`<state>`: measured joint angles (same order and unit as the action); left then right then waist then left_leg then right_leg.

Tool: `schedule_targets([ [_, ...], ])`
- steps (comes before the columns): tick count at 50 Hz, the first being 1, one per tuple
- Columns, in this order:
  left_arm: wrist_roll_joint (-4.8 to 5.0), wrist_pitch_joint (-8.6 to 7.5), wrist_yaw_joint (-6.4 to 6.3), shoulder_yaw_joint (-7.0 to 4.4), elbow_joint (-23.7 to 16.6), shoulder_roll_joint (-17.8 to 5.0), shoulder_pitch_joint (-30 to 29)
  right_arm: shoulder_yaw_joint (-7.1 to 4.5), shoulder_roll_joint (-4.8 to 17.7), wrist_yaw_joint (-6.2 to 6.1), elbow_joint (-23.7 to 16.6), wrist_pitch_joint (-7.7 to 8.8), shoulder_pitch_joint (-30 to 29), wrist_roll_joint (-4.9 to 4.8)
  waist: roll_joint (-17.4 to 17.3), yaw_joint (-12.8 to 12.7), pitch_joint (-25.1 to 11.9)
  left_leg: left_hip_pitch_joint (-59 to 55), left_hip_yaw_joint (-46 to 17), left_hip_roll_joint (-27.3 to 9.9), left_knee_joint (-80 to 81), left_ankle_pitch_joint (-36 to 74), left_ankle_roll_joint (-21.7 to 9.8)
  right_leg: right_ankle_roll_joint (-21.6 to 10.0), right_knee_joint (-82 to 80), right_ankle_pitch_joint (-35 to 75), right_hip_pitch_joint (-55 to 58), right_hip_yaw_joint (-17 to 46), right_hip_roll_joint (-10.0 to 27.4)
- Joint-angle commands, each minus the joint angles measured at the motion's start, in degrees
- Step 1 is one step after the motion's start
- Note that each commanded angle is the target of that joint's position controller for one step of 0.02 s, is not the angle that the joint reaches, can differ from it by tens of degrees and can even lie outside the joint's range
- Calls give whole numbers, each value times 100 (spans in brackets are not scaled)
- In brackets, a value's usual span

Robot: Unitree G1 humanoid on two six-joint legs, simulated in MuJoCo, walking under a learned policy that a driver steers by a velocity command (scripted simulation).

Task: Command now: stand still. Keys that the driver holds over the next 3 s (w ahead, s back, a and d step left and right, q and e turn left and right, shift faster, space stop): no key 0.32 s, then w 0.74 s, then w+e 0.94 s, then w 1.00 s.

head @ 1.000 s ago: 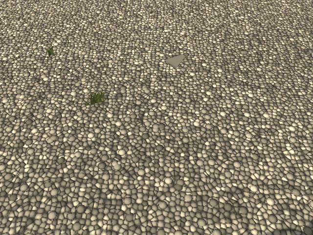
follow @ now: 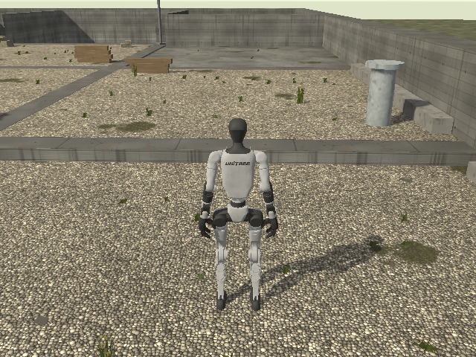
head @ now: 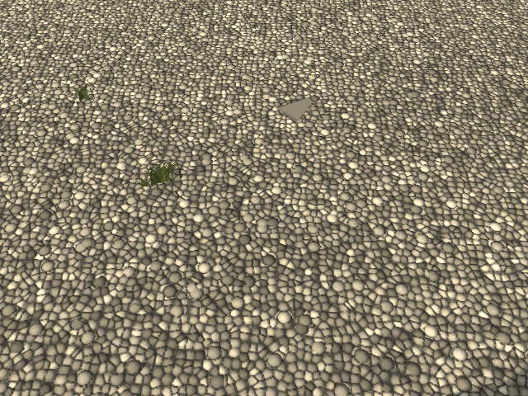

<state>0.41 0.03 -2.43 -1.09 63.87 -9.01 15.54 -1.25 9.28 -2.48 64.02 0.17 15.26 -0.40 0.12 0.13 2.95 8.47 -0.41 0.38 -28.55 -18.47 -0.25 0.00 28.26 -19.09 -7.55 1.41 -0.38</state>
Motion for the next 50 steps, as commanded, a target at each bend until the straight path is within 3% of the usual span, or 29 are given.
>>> schedule_targets([
  [1,-9,-36,-15,-57,-34,-423,399,-59,421,-23,-43,18,384,5,-14,4,182,102,-16,-54,381,1452,-83,-90,-410,1501,-338,-8,43],
  [16,-19,-75,-26,-6,40,-279,697,-10,274,-26,21,44,620,16,-4,-4,328,463,-45,-53,518,604,-92,-101,-537,647,-673,6,30],
  [17,-19,-70,-33,1,93,-243,818,-3,239,-33,74,40,738,17,-7,-5,174,417,14,10,518,37,-115,-128,-532,86,-624,-56,-36],
  [19,45,-61,-69,-65,42,-407,851,-68,402,-66,37,35,780,-48,-19,-7,370,765,8,87,398,-1809,-300,-323,-382,-1727,-955,-66,-122],
  [21,91,-161,-64,-70,-67,-381,836,-75,387,-57,-62,138,777,-95,-42,-6,751,1149,-296,-131,434,-2495,-493,-510,-371,-2383,-1357,192,83],
  [25,129,-423,40,-68,-223,-284,797,-121,442,39,-106,395,1115,-146,-179,103,668,900,-898,-494,558,-2329,-776,-606,12,-1855,-1645,290,162],
  [28,157,-588,132,-5,-462,-42,501,-233,833,99,-83,487,1525,-177,-923,207,582,386,-2370,-1361,1465,-2713,-1308,-546,1094,-822,-2047,-259,-115],
  [29,155,-635,150,1,-517,-53,439,-251,905,110,-131,493,1486,-165,-969,168,638,520,-2798,-1620,1655,-2631,-1454,-613,1271,-638,-1976,-295,-82],
  [31,176,-703,185,3,-454,-24,796,-245,963,132,-353,495,996,-170,-961,-187,703,1032,-2591,-1585,1479,-2101,-1376,-785,745,-673,-1306,-297,-38],
  [32,173,-722,188,-34,-253,-88,1351,-220,900,146,-548,480,502,-210,-791,-517,671,1612,-1975,-1239,1110,-1556,-1120,-834,33,-510,-323,-223,-29],
  [33,141,-715,172,-150,40,-391,2206,-182,779,161,-785,503,-96,-215,-197,-916,563,2545,-1076,-690,-15,-553,-741,-918,-547,-301,921,438,288],
  [34,144,-735,203,-412,266,-1290,3166,-94,414,173,-1071,635,-357,-228,1651,-1163,239,3684,297,225,-2417,153,-281,-1443,-1472,-155,2067,2561,1442],
  [35,17,-776,258,-355,162,-1221,3064,-83,475,185,-1110,759,-278,-180,1647,-947,182,4469,-131,218,-3717,-914,-329,-1761,-1683,559,2214,3885,2196],
  [36,-43,-795,251,-233,-3,-815,2511,-103,590,247,-1083,814,-170,-211,803,-597,397,4803,-453,-98,-4530,-693,-459,-1677,-1518,1147,2115,3377,2187],
  [38,-8,-724,304,-125,-206,-647,1882,-132,616,319,-1093,833,-170,-196,186,-296,384,4983,-316,-413,-4644,71,-540,-1380,-1593,2093,1992,2094,1790],
  [39,-1,-651,308,-54,-207,-485,1815,-188,684,328,-1148,813,-314,-149,173,-244,368,4891,-196,-560,-4436,287,-533,-1166,-1646,2519,1901,1581,1586],
  [41,-39,-523,267,30,-185,-319,1932,-162,473,403,-1240,724,-465,-144,350,-212,320,4552,71,-613,-4085,576,-423,-978,-1795,2855,1536,964,1269],
  [45,-76,-530,111,17,-441,-736,1630,24,194,441,-1796,644,-1747,-82,361,-313,672,3197,478,-359,-1710,1846,-186,-937,-2334,2743,8,305,874],
  [47,-2,-587,77,-63,-429,-1020,1787,14,373,451,-1977,622,-2088,-132,568,-328,679,2718,509,-227,-1043,2037,-217,-975,-2542,2716,81,331,1045],
  [49,67,-610,82,-108,-403,-1062,1829,-17,585,478,-2117,630,-2286,-169,579,-263,715,2688,426,-181,-529,2057,-378,-928,-2393,3094,623,284,1212],
  [50,58,-604,90,-126,-411,-1082,1794,-57,702,494,-2159,651,-2273,-163,590,-171,605,2551,426,-108,-349,2010,-478,-863,-2136,3799,937,242,1278],
])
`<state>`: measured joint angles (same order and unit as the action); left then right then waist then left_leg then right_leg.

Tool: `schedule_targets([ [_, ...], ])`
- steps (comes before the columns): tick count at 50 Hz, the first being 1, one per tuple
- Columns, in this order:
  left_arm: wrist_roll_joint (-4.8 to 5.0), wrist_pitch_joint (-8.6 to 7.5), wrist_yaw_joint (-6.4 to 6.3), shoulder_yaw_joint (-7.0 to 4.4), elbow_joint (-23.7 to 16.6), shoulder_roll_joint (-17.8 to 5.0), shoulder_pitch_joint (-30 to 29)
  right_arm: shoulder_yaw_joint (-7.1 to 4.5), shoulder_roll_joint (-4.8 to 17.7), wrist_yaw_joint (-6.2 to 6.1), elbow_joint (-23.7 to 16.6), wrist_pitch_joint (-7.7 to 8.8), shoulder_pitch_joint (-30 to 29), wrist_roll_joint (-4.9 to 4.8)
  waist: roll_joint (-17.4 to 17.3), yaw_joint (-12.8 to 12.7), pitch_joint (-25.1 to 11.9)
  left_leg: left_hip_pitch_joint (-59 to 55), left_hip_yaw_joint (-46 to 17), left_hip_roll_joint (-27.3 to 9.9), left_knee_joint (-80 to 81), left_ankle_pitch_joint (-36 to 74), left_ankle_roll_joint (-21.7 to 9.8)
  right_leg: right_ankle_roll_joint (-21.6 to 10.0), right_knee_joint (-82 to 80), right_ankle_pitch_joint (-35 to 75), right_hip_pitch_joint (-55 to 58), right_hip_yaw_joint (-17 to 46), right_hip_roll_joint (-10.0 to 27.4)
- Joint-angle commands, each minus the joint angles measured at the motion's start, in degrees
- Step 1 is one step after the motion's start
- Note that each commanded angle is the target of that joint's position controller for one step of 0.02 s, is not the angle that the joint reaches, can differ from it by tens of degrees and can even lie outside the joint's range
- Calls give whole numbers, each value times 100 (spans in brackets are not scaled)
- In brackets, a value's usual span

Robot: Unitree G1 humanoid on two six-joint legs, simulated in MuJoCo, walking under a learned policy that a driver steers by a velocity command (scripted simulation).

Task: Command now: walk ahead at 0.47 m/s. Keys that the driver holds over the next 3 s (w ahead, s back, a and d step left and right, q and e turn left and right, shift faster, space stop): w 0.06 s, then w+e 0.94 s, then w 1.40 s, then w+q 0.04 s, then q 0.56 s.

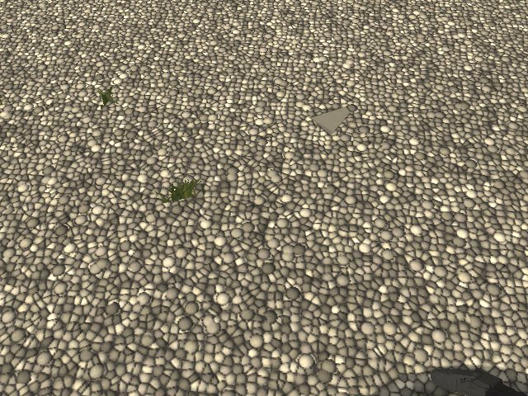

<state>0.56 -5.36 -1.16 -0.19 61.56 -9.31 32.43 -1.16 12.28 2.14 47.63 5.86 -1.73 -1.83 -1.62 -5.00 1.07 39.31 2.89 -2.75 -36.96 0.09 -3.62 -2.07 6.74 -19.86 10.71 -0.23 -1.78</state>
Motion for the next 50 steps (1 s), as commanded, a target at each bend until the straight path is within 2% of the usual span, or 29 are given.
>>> schedule_targets([
  [1,8,-43,-29,-244,-190,-1109,60,-126,534,38,-515,98,-410,-8,857,492,543,-834,130,324,550,42,-238,-582,394,4838,-590,371,1478],
  [2,-41,5,-24,-277,-203,-1170,0,-205,687,25,-428,98,-20,-11,1018,724,168,-1323,192,481,508,-142,-339,-511,962,5849,-346,324,1500],
  [3,-100,78,-10,-286,-236,-1173,-123,-330,904,-7,-164,87,874,-29,1105,1163,-372,-2312,273,660,513,-257,-483,-420,2004,6587,-387,190,1371],
  [4,-132,90,29,-252,-354,-1118,-316,-440,1129,-66,129,51,1911,-25,1035,1634,-905,-3958,-118,305,518,-102,-678,-272,3350,6093,-1398,214,1184],
  [5,-271,28,102,-91,-491,-592,-11,-555,1709,-133,298,0,2814,120,-290,1562,-1928,-6025,-1997,-1225,366,-392,-1165,-110,5561,2740,-3161,77,438],
  [6,43,-115,164,49,-319,21,621,-463,1444,-73,375,12,2924,263,-1465,1248,-2889,-6829,-4766,-2320,1704,-1587,-1898,-20,7331,-1134,-4489,880,-374],
  [7,241,-223,166,-137,-458,-696,-15,-359,1019,-49,358,45,2357,194,-804,1222,-1839,-5770,-4341,-2014,2132,-2049,-1486,-172,7780,-898,-4954,1179,23],
  [8,323,-219,130,-209,-714,-928,-708,-276,753,-47,261,77,1724,142,-403,1026,-909,-4598,-3196,-1848,2265,-1820,-1179,-233,7609,-327,-5037,846,361],
  [9,271,-155,59,-231,-775,-878,-975,-210,590,6,244,150,1259,157,177,754,-445,-3567,-2423,-1639,2498,-1197,-1007,-212,7312,130,-4712,729,650],
  [10,189,-54,6,-300,-744,-811,-890,-185,467,26,277,205,1030,206,83,516,-340,-2974,-1817,-1381,2648,-958,-838,-222,6921,397,-4311,738,863],
  [12,194,151,-3,-321,-648,-551,-560,-184,370,31,449,217,1043,255,-237,295,-128,-2363,-1084,-1091,2949,-908,-735,-239,6626,483,-3895,714,983],
  [15,133,284,-50,-392,-883,-616,-988,-237,609,-37,621,262,1226,268,-229,264,201,-2239,-542,-1093,3209,-584,-812,-175,6282,928,-4480,768,1052],
  [19,94,212,25,-451,-1177,-692,-1728,-269,781,-212,725,198,1591,308,-48,428,259,-2948,-137,-1146,3179,-188,-773,-46,5332,1955,-5401,909,997],
  [22,71,153,142,-414,-1376,-619,-2286,-274,900,-295,720,140,1777,278,19,617,307,-3352,253,-1133,3127,41,-650,-21,4372,2505,-5464,575,936],
  [25,54,139,273,-336,-1685,-502,-2954,-296,1005,-338,783,47,2139,228,78,894,495,-3896,486,-1280,2994,175,-610,-53,3700,2460,-5636,200,916],
  [28,76,144,402,-298,-2003,-478,-3346,-342,1110,-342,808,-80,2336,163,31,1000,597,-4477,654,-1455,2653,530,-558,-153,3310,1865,-5730,-113,838],
  [29,88,149,443,-305,-2093,-509,-3367,-362,1156,-341,786,-120,2304,139,-29,950,576,-4586,731,-1496,2471,915,-511,-223,3212,1567,-5601,-234,769],
  [31,99,170,491,-394,-2187,-706,-3083,-410,1312,-359,671,-183,2081,119,-287,659,249,-4602,953,-1492,1749,2886,-369,-435,3118,1004,-4765,-614,393],
  [32,110,181,498,-495,-2127,-895,-2589,-434,1389,-378,614,-225,1958,116,-415,348,-89,-4536,1056,-1445,977,3880,-290,-575,3094,803,-4046,-779,123],
  [33,120,181,473,-666,-1936,-1195,-1725,-431,1410,-388,546,-262,1805,87,-359,-152,-570,-4188,1190,-1249,-211,4156,-127,-783,2672,1133,-2803,-841,-176],
  [34,108,217,347,-906,-1709,-1741,-758,-390,1325,-388,413,-227,1815,125,125,-555,-1109,-2836,1182,-990,-1959,2691,161,-1100,2398,1236,-996,114,228],
  [35,101,198,289,-999,-1725,-2420,-807,-99,315,-260,107,-36,2416,305,1681,199,-1595,-158,692,177,-4065,-2953,495,-2122,2026,757,977,3348,1795],
  [36,8,129,300,-871,-1855,-2014,-519,-156,764,-176,-65,265,1845,54,1142,-170,-2397,509,-697,411,-4738,-3329,382,-2401,1046,415,1398,4906,2238],
  [37,-41,73,309,-767,-1806,-1632,-707,-238,1015,-147,-258,384,1213,-143,859,-244,-1593,1046,-809,114,-4630,-2795,195,-2017,1011,928,1020,3996,2023],
  [39,29,52,308,-624,-2040,-1196,-1662,-262,997,-216,-195,386,1182,57,137,306,-790,395,-767,-349,-3640,-1999,143,-1601,995,2008,-783,2535,1517],
  [40,-20,47,294,-567,-2152,-1064,-1922,-317,1052,-218,-185,293,1351,101,195,529,-675,-56,-814,-484,-3336,-1843,182,-1528,861,2320,-1370,2207,1352],
  [42,5,24,257,-575,-2202,-1157,-1968,-341,947,-210,-252,124,1432,184,173,687,-523,-356,-721,-490,-2845,-1682,354,-1546,657,2684,-1935,1941,1193],
  [45,35,12,134,-638,-2161,-1417,-1667,-308,790,-259,-490,32,897,280,247,590,-267,-213,-580,-343,-1807,-947,617,-1501,545,2985,-2291,1548,990],
  [50,71,84,53,-646,-2109,-1458,-1270,-238,645,-197,-814,88,-124,197,656,185,-106,-627,-495,112,263,518,601,-1085,712,2026,-2384,1430,686],
])
Over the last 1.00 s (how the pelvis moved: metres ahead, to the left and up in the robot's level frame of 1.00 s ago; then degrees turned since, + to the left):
0.16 -0.02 -0.01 -1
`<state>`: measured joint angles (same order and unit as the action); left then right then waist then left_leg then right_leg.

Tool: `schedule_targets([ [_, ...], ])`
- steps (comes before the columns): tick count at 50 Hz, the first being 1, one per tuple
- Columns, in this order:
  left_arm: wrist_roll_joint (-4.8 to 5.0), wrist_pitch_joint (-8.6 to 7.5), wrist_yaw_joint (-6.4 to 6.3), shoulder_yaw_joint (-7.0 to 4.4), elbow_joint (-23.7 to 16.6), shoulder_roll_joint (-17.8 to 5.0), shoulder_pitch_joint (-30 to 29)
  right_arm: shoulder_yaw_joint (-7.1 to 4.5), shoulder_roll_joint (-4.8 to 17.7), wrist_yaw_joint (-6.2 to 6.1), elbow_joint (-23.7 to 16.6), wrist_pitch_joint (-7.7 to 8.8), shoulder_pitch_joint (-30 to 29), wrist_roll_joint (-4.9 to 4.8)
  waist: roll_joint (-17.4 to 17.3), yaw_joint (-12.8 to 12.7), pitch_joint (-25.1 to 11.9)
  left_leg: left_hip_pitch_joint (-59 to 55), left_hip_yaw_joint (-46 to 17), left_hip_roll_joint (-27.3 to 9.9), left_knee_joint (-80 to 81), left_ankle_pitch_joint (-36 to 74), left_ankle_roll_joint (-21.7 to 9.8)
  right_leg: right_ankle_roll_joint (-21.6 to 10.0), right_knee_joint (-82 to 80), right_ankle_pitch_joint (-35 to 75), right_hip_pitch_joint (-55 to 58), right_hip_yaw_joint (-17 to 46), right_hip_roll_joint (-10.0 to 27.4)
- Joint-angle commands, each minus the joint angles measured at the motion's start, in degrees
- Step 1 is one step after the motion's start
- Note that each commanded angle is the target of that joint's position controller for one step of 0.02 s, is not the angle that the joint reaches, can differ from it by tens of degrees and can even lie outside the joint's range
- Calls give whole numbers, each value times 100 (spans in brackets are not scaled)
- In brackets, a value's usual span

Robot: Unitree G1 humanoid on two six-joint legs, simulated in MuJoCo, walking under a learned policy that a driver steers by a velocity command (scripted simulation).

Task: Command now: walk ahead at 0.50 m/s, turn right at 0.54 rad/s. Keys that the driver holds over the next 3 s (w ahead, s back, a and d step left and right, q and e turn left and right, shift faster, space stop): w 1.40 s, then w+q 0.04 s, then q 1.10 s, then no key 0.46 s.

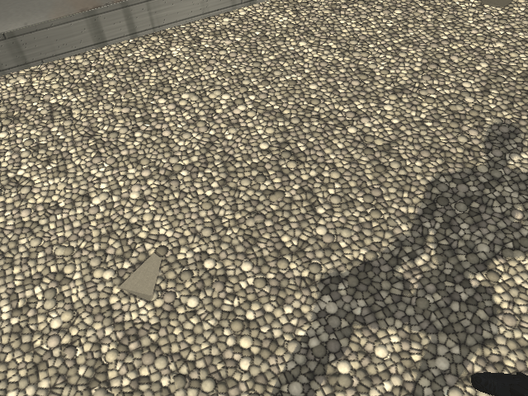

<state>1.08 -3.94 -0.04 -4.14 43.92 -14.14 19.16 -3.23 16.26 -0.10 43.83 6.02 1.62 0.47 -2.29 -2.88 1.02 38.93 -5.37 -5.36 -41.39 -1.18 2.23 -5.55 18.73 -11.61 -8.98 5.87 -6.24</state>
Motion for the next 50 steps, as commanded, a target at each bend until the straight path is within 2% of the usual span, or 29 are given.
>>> schedule_targets([
  [1,21,-57,-59,-245,-311,-969,129,-29,268,53,-474,90,-547,-58,774,-77,-105,-665,336,402,880,760,-9,-706,-451,1088,-328,882,1196],
  [4,24,-38,-80,-204,-181,-853,357,-50,395,151,-572,179,-696,-61,810,-165,-84,-657,243,389,1238,649,-179,-665,-94,1006,254,1201,1479],
  [6,-5,-1,-108,-209,-150,-889,336,-86,504,191,-590,235,-599,-57,930,-80,-61,-759,272,408,1364,155,-341,-610,147,1298,596,1418,1653],
  [8,-23,45,-107,-193,-185,-881,173,-178,663,169,-436,281,44,-35,1011,280,-297,-1621,521,592,1663,-110,-585,-458,766,2460,715,1346,1481],
  [9,-64,43,-81,-124,-263,-728,54,-258,857,143,-290,301,763,34,889,616,-876,-2793,285,287,1514,140,-843,-298,1717,2771,405,1108,1172],
  [10,-161,16,-83,-26,-359,-513,246,-348,1212,124,-197,285,1723,72,107,860,-1739,-4558,-928,-700,1269,307,-1338,-34,3442,1424,-769,656,649],
  [11,51,-61,-63,62,-290,-211,1106,-428,1401,194,107,212,2237,38,-1794,575,-2175,-6019,-3500,-1710,2053,-1048,-2137,320,5128,-2032,-2758,342,-47],
  [12,135,-90,-63,-2,-209,-720,824,-301,879,214,69,195,2185,-137,-1053,739,-1624,-5769,-3821,-1660,2381,-2387,-1953,289,5742,-2061,-3491,714,285],
  [13,119,-96,-48,-48,-356,-934,90,-221,615,188,-10,151,1776,-153,-412,797,-819,-4961,-2943,-1468,2481,-2352,-1704,272,5775,-1517,-3709,521,528],
  [14,17,-107,-47,-33,-458,-880,-306,-166,553,182,-92,104,1413,-84,57,645,-416,-4149,-2306,-1241,2619,-1739,-1597,278,5524,-1067,-3508,248,796],
  [15,-70,-119,-40,-46,-517,-803,-454,-128,466,187,-102,89,1231,-36,111,498,-197,-3626,-1919,-1035,2762,-1190,-1578,289,5157,-781,-3332,142,991],
  [16,-76,-108,-26,-51,-521,-719,-370,-92,404,185,-97,98,1166,11,-59,353,-210,-3320,-1596,-854,2881,-793,-1530,296,4902,-617,-3027,91,1144],
  [18,-51,-70,-23,-14,-486,-524,-231,-89,418,183,-12,123,1255,-31,-285,279,-270,-3118,-1135,-686,3055,-204,-1579,363,4523,-534,-2829,-88,1215],
  [21,-96,-64,-46,48,-677,-397,-690,-157,687,122,112,111,1479,-79,-182,369,-173,-3133,-718,-712,3252,476,-1657,514,3681,-5,-3096,-237,1310],
  [26,-49,-118,37,116,-859,-254,-1533,-148,780,72,279,-7,1866,-158,-194,676,-25,-3221,-60,-457,3248,521,-1366,547,2005,1366,-2742,-471,1125],
  [29,8,-147,128,118,-1021,-284,-2014,-140,828,74,410,-77,2155,-177,-227,847,130,-3480,-113,-629,3117,351,-1341,512,1510,1421,-2641,-552,998],
  [31,26,-179,193,103,-1135,-351,-2208,-152,882,62,474,-137,2223,-187,-269,837,208,-3802,-219,-815,2949,444,-1292,398,1267,1092,-2661,-555,937],
  [33,17,-212,234,56,-1146,-485,-2059,-185,987,32,502,-196,2152,-197,-348,647,135,-4038,-251,-932,2644,938,-1187,236,1025,714,-2314,-594,845],
  [34,-8,-223,227,-8,-1050,-600,-1674,-196,1044,17,485,-221,2025,-206,-359,377,-77,-4026,-121,-844,2210,1719,-1099,124,830,702,-1698,-726,699],
  [35,-45,-216,185,-136,-811,-837,-914,-165,968,7,464,-236,1989,-198,-243,17,-570,-3817,125,-571,1324,2391,-967,-44,717,812,-576,-811,594],
  [36,-119,-201,119,-260,-602,-1221,157,-59,734,-6,312,-214,1898,-94,157,-418,-1396,-2808,388,-287,-216,1534,-750,-412,980,1124,1131,16,1398],
  [37,-191,-160,101,-375,-518,-1794,612,151,71,17,159,-84,2497,-58,1655,-204,-2101,-420,632,668,-2400,-1689,-349,-1307,662,587,3176,2531,2796],
  [38,-96,-135,120,-263,-455,-1312,779,77,463,62,256,33,2402,-159,1630,-357,-2367,366,-75,618,-3216,-3140,-371,-1484,68,-161,3240,3585,2962],
  [39,-65,-135,118,-158,-488,-1060,356,-27,820,93,110,83,1907,-278,1237,-297,-1396,784,-40,300,-3421,-2772,-427,-1208,-39,-218,2490,2752,2738],
  [40,-72,-124,123,-94,-542,-888,-35,-19,784,91,43,80,1552,-258,811,-145,-921,641,104,43,-3187,-2257,-438,-1020,-156,67,1671,2013,2444],
  [41,-99,-123,154,-44,-559,-743,-361,-32,714,80,21,44,1397,-168,569,37,-530,411,162,-103,-2808,-1934,-392,-925,-375,455,915,1558,2210],
  [42,-133,-152,175,-5,-573,-633,-559,-61,669,71,42,-27,1471,-120,646,242,-392,52,120,-244,-2536,-1700,-360,-855,-575,733,409,1238,2031],
  [45,-111,-261,190,-53,-442,-755,-607,-29,406,43,81,-200,1606,-93,682,463,-261,-277,196,-274,-2109,-1257,-222,-946,-974,1239,-197,700,1894],
  [50,-86,-226,72,-92,-153,-923,-231,3,278,58,-172,-179,666,-56,529,221,16,25,256,-228,-496,198,-141,-771,-1151,1417,-34,98,1714],
])
Over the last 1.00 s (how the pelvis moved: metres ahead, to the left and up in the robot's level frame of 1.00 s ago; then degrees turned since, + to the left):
0.53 -0.11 0.02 -27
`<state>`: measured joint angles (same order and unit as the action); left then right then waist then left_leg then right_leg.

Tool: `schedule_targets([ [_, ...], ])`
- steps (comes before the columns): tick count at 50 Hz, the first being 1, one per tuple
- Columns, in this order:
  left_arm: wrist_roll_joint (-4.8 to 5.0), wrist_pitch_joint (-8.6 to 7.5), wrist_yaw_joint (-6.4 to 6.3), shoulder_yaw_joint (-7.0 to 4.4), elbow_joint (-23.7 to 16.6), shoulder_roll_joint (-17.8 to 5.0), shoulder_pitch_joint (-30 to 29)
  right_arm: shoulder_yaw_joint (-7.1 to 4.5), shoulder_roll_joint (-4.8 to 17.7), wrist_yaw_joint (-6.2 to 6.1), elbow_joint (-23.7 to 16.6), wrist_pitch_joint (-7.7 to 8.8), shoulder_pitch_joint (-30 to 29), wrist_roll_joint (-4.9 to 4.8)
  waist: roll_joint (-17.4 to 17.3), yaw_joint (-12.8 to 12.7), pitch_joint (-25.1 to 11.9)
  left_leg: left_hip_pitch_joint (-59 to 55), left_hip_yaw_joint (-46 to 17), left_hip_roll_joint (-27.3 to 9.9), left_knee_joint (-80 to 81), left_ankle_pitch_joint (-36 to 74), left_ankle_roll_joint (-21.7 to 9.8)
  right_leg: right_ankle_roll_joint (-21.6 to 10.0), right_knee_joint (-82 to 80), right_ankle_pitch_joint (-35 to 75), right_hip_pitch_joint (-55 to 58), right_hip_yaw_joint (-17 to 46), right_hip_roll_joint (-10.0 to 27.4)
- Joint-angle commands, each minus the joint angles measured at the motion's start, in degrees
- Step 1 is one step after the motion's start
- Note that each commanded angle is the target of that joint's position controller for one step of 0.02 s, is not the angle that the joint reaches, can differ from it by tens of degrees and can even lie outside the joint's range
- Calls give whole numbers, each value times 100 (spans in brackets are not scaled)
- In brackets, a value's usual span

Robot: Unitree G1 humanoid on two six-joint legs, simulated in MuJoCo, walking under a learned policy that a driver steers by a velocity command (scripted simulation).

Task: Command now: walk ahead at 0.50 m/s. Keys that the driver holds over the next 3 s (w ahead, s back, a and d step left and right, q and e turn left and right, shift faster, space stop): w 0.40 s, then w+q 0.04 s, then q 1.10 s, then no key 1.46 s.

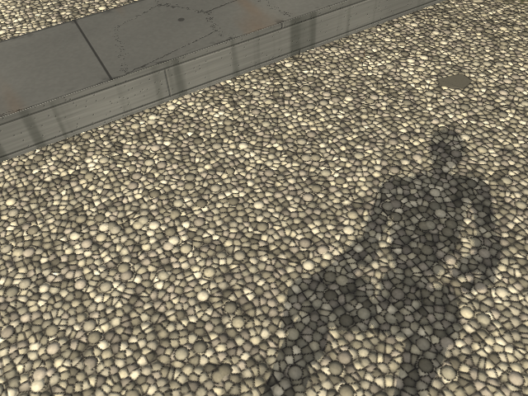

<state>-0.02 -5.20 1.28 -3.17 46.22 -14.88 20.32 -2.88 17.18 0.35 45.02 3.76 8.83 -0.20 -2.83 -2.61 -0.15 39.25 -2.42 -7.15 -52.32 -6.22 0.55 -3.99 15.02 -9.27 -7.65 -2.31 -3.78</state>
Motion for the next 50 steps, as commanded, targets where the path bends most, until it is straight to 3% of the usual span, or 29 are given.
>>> schedule_targets([
  [1,37,-85,-76,-195,-330,-890,-261,-16,148,31,-340,67,-258,3,585,116,174,-79,8,7,943,943,13,-871,-781,1139,-129,823,1435],
  [5,95,-13,-102,-220,-62,-1026,175,18,135,127,-579,124,-975,-58,586,-175,331,-169,136,191,1775,1119,-41,-809,-631,900,326,782,1578],
  [8,118,77,-131,-241,98,-1072,308,10,211,223,-751,175,-1226,-81,663,-181,394,-106,130,272,2132,609,-218,-724,-313,1122,866,891,1819],
  [10,125,133,-157,-263,149,-1136,244,-27,325,255,-738,207,-1029,-75,767,-20,261,-530,231,393,2306,209,-367,-611,-3,1687,1072,916,1885],
  [11,129,161,-167,-268,145,-1177,121,-84,427,245,-650,220,-664,-61,803,225,47,-1140,395,558,2460,143,-474,-517,422,2507,1055,799,1781],
  [12,110,187,-177,-229,137,-1089,77,-211,648,202,-405,220,109,-37,705,585,-450,-2265,527,706,2542,251,-630,-377,1319,3205,849,561,1487],
  [13,14,175,-196,-120,13,-856,73,-341,1046,140,-192,211,1147,16,283,970,-1280,-3978,-275,-66,2279,662,-974,-157,2876,2305,-140,281,1174],
  [14,15,50,-150,74,-84,-224,736,-463,1548,129,-86,164,1616,59,-1178,756,-2005,-6109,-2877,-1398,2693,-337,-1886,284,5057,-725,-2606,106,176],
  [15,74,-72,-118,7,9,-578,533,-326,1053,141,-84,148,1728,-14,-1032,939,-2161,-6201,-3844,-1510,3314,-967,-1898,236,5783,-2393,-3337,931,199],
  [16,217,-129,-80,-97,-142,-934,29,-242,832,131,-129,145,1326,-33,-658,879,-1290,-5505,-3060,-1343,3430,-1132,-1634,169,6022,-2039,-3787,902,510],
  [17,209,-134,-94,-85,-225,-906,-307,-198,710,127,-211,133,902,-25,-240,710,-774,-4660,-2379,-1127,3551,-806,-1481,153,5787,-1504,-3687,703,810],
  [18,116,-106,-118,-101,-255,-853,-492,-153,546,147,-242,132,587,12,-43,549,-381,-3899,-1914,-907,3759,-403,-1422,181,5427,-1142,-3472,626,983],
  [19,83,-40,-132,-123,-231,-790,-390,-112,423,159,-264,159,412,63,-189,341,-258,-3395,-1585,-738,3949,-103,-1365,199,5169,-881,-3091,668,1139],
  [22,16,107,-176,-96,-215,-553,-302,-146,504,165,-170,238,420,15,-213,155,-124,-2801,-1122,-533,4335,455,-1493,355,4669,-513,-2745,572,1181],
  [24,-62,108,-218,-87,-362,-512,-665,-184,644,96,-88,222,510,32,-65,151,56,-2723,-818,-484,4287,1891,-1529,526,4008,-154,-2850,512,1095],
  [26,-85,70,-211,-42,-432,-379,-964,-213,715,19,-27,147,589,19,-62,203,18,-2681,-366,-240,4053,2874,-1334,595,3118,415,-2562,422,913],
  [28,-52,59,-184,-22,-511,-335,-1364,-258,843,-37,33,66,787,-31,-155,359,-81,-2692,-226,-96,3838,2886,-1177,614,2422,980,-2228,356,663],
  [31,-6,72,-147,-49,-640,-450,-1772,-286,885,-108,107,-72,1008,-100,-293,481,-142,-2939,-552,-185,3495,2387,-1117,610,1819,1145,-2059,481,447],
  [34,-42,24,-117,-151,-634,-734,-1604,-315,870,-192,21,-168,829,-134,-404,296,-279,-3158,-1112,-285,2916,1721,-923,453,1244,944,-1636,669,429],
  [35,-69,-10,-127,-193,-520,-799,-1280,-298,790,-213,-51,-193,664,-141,-351,112,-403,-3065,-1129,-112,2535,1475,-786,351,881,1285,-1121,580,439],
  [36,-149,-41,-169,-254,-469,-1024,-987,-232,542,-212,-136,-193,726,-96,-33,65,-747,-2755,-969,298,1821,897,-557,140,747,2322,-271,779,861],
  [37,-248,-9,-241,-311,-519,-1372,-612,-117,156,-195,-275,-173,971,68,1080,85,-1377,-1611,-513,900,260,-1502,-243,-330,1204,4696,1223,1760,2128],
  [38,-213,114,-227,-293,-545,-1289,-584,-78,112,-182,-224,-168,1866,-33,2204,342,-2056,-595,-299,1206,-1003,-3776,-39,-1193,1156,4659,2001,3038,3176],
  [39,-111,189,-201,-224,-645,-966,-774,-216,650,-187,-86,-247,1898,-109,1546,285,-1903,-390,-494,859,-1627,-3372,86,-1189,838,3244,1532,3039,2943],
  [40,-74,236,-216,-155,-688,-724,-1015,-297,820,-218,-173,-362,1382,-136,1140,233,-1343,-128,-330,695,-1847,-2950,180,-960,691,2150,1055,2433,2570],
  [41,-89,279,-223,-122,-690,-668,-1318,-326,778,-268,-196,-498,1190,-132,935,309,-977,-130,-263,533,-1823,-2590,275,-843,471,1344,466,2013,2296],
  [42,-104,316,-235,-116,-697,-654,-1570,-361,780,-311,-238,-621,1115,-96,1022,379,-718,-309,-230,424,-1800,-2275,344,-816,250,770,-100,1710,2146],
  [44,-192,335,-265,-145,-658,-736,-1804,-345,562,-321,-312,-738,1176,-82,1242,493,-462,-859,36,451,-1672,-1853,400,-829,-100,480,-918,1062,1894],
  [50,-105,389,-382,-233,-496,-938,-1815,-258,335,-196,-680,-710,615,-39,1061,319,-626,-1383,248,263,-85,-1403,256,-966,-132,717,-621,450,2154],
])
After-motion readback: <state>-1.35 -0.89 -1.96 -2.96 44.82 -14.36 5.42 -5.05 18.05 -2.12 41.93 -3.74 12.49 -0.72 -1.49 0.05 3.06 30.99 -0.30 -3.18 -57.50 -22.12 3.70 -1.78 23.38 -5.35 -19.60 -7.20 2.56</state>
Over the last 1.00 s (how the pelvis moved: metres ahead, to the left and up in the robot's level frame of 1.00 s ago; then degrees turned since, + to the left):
0.53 -0.05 0.00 -6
